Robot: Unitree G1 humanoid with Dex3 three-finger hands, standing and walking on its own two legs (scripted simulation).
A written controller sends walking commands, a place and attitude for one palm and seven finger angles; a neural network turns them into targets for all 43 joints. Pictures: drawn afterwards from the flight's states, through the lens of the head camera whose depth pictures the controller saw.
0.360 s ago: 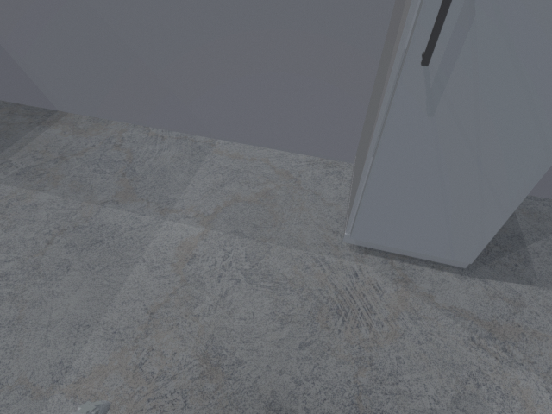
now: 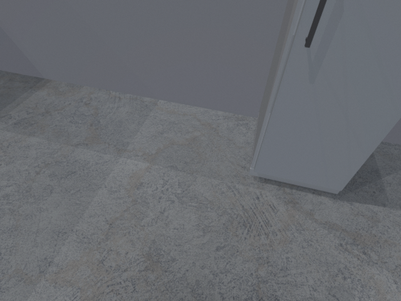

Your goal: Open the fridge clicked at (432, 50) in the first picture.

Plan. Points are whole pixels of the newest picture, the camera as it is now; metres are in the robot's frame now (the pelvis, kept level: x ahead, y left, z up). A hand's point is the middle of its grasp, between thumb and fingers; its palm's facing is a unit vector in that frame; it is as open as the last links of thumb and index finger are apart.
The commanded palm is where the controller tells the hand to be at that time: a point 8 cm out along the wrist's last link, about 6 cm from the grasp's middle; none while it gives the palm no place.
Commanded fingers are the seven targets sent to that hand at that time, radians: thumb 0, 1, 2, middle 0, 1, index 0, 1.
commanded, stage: stand and wait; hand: left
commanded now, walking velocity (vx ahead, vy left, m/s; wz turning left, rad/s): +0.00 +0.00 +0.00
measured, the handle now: (321, 1) +0.94 -0.32 +0.25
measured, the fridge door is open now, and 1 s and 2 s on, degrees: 0 0 0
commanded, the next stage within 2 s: look at it before walking up in 0.46 s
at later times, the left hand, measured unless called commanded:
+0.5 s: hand out of the picture +0.07 +0.24 -0.15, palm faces -0.03 -0.94 -0.33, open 7.3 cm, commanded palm none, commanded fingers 0.00 0.90 0.90 -0.20 -0.30 -0.20 -0.30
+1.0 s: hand out of the picture +0.07 +0.24 -0.15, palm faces -0.02 -0.94 -0.33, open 7.3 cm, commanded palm none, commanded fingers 0.00 0.90 0.90 -0.20 -0.30 -0.20 -0.30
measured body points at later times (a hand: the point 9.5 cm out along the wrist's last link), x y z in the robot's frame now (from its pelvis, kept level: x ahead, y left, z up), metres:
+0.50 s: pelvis -0.01 -0.01 +0.00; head -0.01 -0.01 +0.45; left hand +0.07 +0.29 -0.13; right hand +0.07 -0.31 -0.13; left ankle +0.00 +0.11 -0.74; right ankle +0.00 -0.13 -0.74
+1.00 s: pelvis +0.00 -0.01 +0.00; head +0.00 -0.01 +0.45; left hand +0.07 +0.29 -0.13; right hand +0.08 -0.31 -0.13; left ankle +0.00 +0.11 -0.74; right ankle +0.00 -0.13 -0.74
